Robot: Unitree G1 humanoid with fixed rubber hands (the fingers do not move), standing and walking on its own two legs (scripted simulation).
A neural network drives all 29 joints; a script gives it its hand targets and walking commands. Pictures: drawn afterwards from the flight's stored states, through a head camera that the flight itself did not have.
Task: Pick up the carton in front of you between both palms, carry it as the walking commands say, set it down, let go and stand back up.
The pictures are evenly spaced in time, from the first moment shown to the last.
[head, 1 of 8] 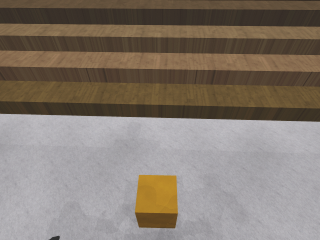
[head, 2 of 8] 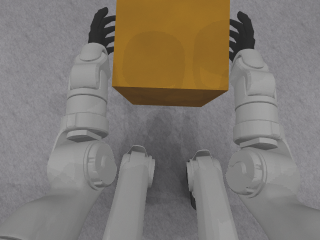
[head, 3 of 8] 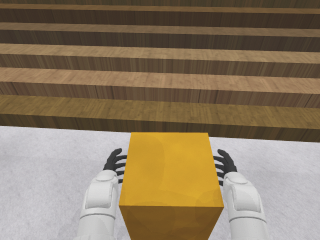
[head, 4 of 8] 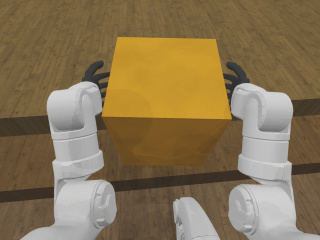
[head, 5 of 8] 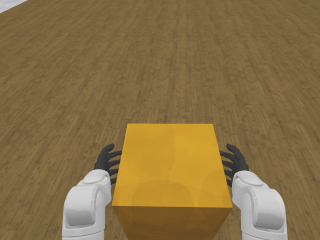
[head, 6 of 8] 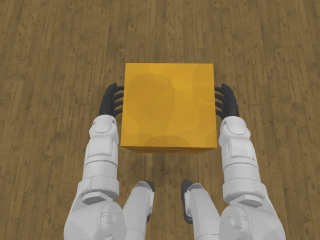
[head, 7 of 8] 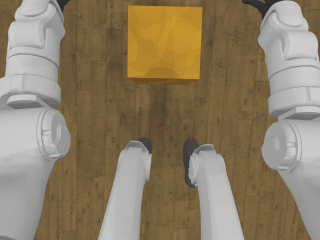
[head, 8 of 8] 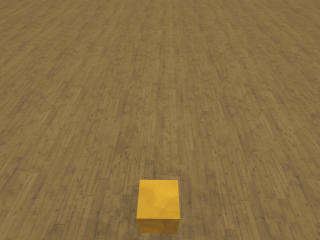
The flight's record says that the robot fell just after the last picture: no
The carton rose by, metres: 1.70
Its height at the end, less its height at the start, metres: +0.94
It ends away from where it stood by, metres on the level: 4.70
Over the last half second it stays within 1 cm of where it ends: yes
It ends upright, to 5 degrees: yes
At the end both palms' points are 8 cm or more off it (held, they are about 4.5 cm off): yes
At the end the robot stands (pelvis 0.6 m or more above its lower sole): yes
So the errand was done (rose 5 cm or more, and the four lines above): yes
